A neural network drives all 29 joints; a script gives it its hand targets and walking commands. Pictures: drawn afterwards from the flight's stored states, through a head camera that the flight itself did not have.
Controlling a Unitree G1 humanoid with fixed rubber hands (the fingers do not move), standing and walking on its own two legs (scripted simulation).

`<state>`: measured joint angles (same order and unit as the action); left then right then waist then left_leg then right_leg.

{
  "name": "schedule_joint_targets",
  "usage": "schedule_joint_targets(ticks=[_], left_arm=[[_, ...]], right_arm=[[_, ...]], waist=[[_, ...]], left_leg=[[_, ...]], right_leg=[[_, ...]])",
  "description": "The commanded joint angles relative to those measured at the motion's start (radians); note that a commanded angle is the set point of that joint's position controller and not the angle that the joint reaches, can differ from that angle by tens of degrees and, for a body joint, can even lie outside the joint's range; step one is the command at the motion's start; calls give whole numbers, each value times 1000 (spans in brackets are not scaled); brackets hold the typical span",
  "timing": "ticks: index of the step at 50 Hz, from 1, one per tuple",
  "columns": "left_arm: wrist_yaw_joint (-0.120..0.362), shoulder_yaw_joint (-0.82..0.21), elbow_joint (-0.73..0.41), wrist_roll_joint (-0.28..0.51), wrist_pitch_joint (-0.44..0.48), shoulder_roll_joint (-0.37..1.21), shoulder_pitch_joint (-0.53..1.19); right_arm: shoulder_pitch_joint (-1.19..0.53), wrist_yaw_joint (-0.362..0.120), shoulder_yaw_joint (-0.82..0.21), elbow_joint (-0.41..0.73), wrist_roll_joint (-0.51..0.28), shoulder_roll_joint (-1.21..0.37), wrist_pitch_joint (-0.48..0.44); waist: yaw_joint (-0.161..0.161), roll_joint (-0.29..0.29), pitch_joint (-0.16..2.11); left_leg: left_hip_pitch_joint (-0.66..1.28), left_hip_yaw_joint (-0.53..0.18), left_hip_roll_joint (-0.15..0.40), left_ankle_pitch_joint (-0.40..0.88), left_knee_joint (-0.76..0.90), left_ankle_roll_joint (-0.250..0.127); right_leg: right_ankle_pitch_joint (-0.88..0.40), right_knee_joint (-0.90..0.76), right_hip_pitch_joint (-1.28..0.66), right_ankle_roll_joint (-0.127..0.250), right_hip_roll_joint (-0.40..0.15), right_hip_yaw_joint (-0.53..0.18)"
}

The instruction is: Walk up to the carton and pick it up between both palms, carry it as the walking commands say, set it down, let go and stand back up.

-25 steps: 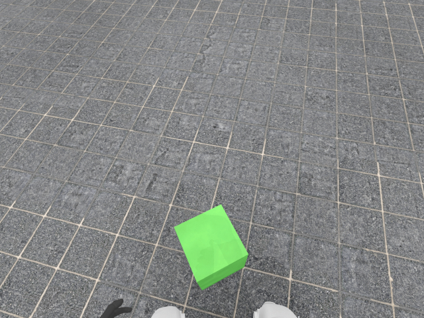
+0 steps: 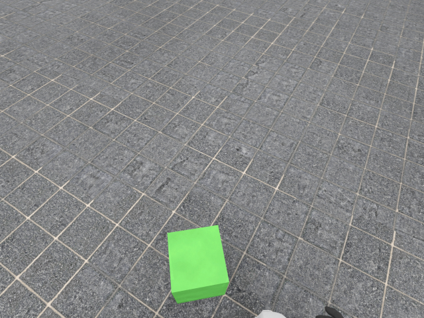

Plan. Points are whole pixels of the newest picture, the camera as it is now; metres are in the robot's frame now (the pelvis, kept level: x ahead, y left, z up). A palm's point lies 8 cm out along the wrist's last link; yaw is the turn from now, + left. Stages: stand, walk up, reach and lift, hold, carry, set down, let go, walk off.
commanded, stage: walk up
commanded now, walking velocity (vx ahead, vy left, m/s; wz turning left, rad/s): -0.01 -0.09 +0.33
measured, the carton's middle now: (197, 265) +0.38 +0.06 -0.64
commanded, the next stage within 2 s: stand in 1.76 s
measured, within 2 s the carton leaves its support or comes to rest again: neither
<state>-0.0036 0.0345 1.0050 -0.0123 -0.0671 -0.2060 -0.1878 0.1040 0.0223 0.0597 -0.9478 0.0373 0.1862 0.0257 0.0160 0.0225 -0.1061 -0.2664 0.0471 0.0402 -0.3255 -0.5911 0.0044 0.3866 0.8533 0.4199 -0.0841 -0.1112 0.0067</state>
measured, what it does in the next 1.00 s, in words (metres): steps on the spot: right foot, then left foot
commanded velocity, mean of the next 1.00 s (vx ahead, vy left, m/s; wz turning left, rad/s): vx -0.02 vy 0.07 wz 0.15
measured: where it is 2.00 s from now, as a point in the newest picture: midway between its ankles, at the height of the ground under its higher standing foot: outside the picture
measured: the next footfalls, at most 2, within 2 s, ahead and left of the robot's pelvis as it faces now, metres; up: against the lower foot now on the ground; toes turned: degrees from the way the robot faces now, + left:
right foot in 0.06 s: +0.06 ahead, -0.18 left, +0.00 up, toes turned -4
left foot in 0.50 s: -0.01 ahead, +0.15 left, +0.00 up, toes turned +2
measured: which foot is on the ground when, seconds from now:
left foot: down 0.00-0.06, up 0.08-0.48, down 0.50-1.00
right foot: up 0.00-0.04, down 0.06-0.50, up 0.52-0.78, down 0.80-1.00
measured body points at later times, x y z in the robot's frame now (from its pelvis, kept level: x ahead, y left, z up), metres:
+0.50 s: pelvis -0.03 +0.01 -0.01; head +0.00 -0.01 +0.44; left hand -0.07 +0.26 -0.15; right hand +0.14 -0.22 -0.15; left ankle -0.05 +0.14 -0.73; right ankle +0.02 -0.18 -0.73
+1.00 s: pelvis -0.01 +0.04 +0.01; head +0.01 +0.03 +0.46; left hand +0.04 +0.26 -0.14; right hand +0.05 -0.17 -0.15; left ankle -0.05 +0.14 -0.73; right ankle -0.01 -0.07 -0.73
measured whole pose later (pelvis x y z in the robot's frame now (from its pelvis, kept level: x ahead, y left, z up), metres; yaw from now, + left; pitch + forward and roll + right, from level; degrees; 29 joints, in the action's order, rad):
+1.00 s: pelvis -0.01 +0.04 +0.01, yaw +7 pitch -2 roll +0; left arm -0.03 0.00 1.07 -0.02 0.01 -0.14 -0.16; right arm 0.22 0.03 0.01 -1.08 0.00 0.15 -0.01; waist -0.03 -0.01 -0.05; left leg -0.11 0.03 -0.02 -0.26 -0.40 -0.02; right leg 0.26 0.42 0.14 0.02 0.00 0.05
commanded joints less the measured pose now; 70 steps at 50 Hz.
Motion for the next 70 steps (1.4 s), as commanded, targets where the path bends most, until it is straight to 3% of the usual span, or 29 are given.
schedule_joint_targets(ticks=[1,2,3,4,5,6,8,11,13,16,19,21,23,24,25,26,27,29,30,32,34,37,39,41,43,47,56,63,70], left_arm=[[-18,17,-18,1,48,-88,-146],[-29,35,-6,-12,69,-169,-217],[-39,58,-5,-25,82,-306,-280],[-50,51,-17,-24,81,-321,-239],[-59,61,-18,-20,75,-304,-223],[-64,63,-28,-25,71,-284,-182],[-75,75,-58,-27,61,-288,-147],[-77,74,-45,-22,54,-211,-129],[-73,68,-46,-25,56,-175,-126],[-64,77,-40,-29,60,-178,-122],[-51,95,-46,-29,59,-236,-107],[-37,102,-57,-21,50,-264,-55],[-26,97,-62,-13,35,-255,-21],[-21,83,-55,-16,29,-196,-74],[-18,62,-68,-18,27,-110,-113],[-18,53,-105,-18,15,-85,-43],[-6,35,-102,-23,12,-56,-9],[0,36,-96,-11,19,-116,32],[0,33,-60,-6,18,-107,-21],[-7,34,-46,-5,20,-111,-82],[-10,17,-18,-2,18,-95,-88],[-14,-9,-19,-3,35,-64,-65],[-22,-18,-2,-11,58,-73,-105],[-28,-9,-9,-16,83,-150,-58],[-25,-13,26,3,77,-113,-8],[-33,-14,33,-9,84,-61,-12],[-39,-6,77,-1,76,-56,-37],[-43,-13,91,4,85,-47,-65],[-49,-19,114,5,95,-49,-100]], right_arm=[[-16,-10,40,71,-10,183,0],[7,-10,21,82,-20,113,2],[-2,-10,0,111,-17,62,7],[-18,-3,7,106,-22,93,22],[-36,-6,25,106,-22,139,38],[-53,-14,25,108,-18,151,42],[-63,-42,35,123,-17,168,62],[-3,-70,41,113,-12,156,76],[-24,-78,35,119,-13,137,78],[-25,-75,20,120,-17,116,72],[-17,-72,6,121,-26,114,63],[23,-72,0,110,-29,117,52],[115,-66,6,71,-30,120,36],[185,-60,16,40,-22,149,22],[235,-52,42,45,-8,256,6],[178,-44,45,68,-9,306,-6],[156,-31,16,65,-7,230,-20],[40,-13,3,75,-19,197,-23],[21,-6,-3,77,-18,174,-33],[-15,-2,2,80,-18,167,-32],[14,1,-6,67,-13,137,-45],[88,9,-13,13,-14,111,-47],[103,9,-18,-7,-28,101,-39],[144,7,-34,-18,-33,58,-43],[111,7,-37,-56,-36,55,-38],[153,4,-24,-95,-35,99,-54],[182,21,-21,-134,-29,92,-52],[179,22,-29,-158,-30,55,-43],[187,25,-31,-182,-34,54,-36]], waist=[[25,-195,158],[61,3,229],[95,303,230],[99,238,178],[113,154,162],[97,131,150],[76,194,157],[44,265,216],[50,306,192],[40,354,136],[50,393,107],[28,396,102],[-18,312,131],[-32,149,172],[-62,-226,181],[-64,-315,127],[-66,-176,98],[-26,-224,-8],[-9,-283,-1],[24,-367,61],[7,-282,77],[-3,-234,122],[18,-156,137],[-42,86,138],[-20,118,46],[-32,41,70],[-36,-30,90],[-28,-75,77],[-29,-25,63]], left_leg=[[-13,-103,107,381,44,-86],[-117,-32,-10,167,-129,-33],[-346,-11,-121,-302,-342,24],[-346,-91,-68,-373,-535,28],[-382,-130,-44,-347,-658,59],[-392,-147,-20,-324,-717,65],[-430,-159,7,-238,-779,75],[-414,-124,-7,-82,-795,85],[-381,-93,-19,-34,-745,82],[-315,-75,-14,-63,-506,79],[-215,-43,-15,-130,-275,76],[-75,-17,-28,-121,-98,69],[141,53,-78,-9,115,61],[264,4,-44,12,174,42],[292,-329,226,61,362,-20],[115,-486,329,34,407,-87],[25,-439,334,-184,470,-119],[-29,-385,210,-83,432,-130],[-29,-343,209,127,387,-132],[-44,-260,161,249,344,-160],[9,-262,200,397,319,-172],[106,-241,199,479,243,-172],[98,-209,148,440,165,-124],[8,-127,19,204,121,-69],[92,-113,8,152,259,-51],[157,-169,91,429,260,-55],[185,-159,124,513,251,-44],[147,-128,80,406,255,-25],[153,-119,74,360,246,-16]], right_leg=[[-208,-403,-250,10,75,145],[-431,-465,-410,25,-77,-4],[-717,-516,-501,127,-349,-364],[-945,-496,-392,250,-443,-421],[-1046,-480,-356,330,-462,-424],[-1032,-469,-319,318,-429,-387],[-903,-458,-320,263,-381,-310],[-499,-487,-337,177,-273,-166],[-377,-513,-282,171,-244,-142],[-385,-535,-245,180,-235,-112],[-326,-548,-218,201,-270,-119],[-236,-548,-138,181,-263,-115],[-154,-427,-38,137,-202,-38],[-70,-284,36,109,-145,16],[189,-15,171,56,-23,119],[263,128,219,33,32,48],[148,112,151,33,-12,-28],[69,125,143,37,-14,-52],[62,133,104,48,-1,-53],[46,117,1,65,22,3],[38,17,-44,75,28,-22],[13,-255,-138,103,41,-25],[-210,-495,-266,125,33,-37],[-492,-540,-363,149,-95,-193],[-444,-500,-233,170,-55,-167],[-377,-519,-290,123,15,-51],[-387,-506,-300,113,26,-19],[-466,-531,-326,126,-8,-48],[-532,-543,-333,131,-19,-54]])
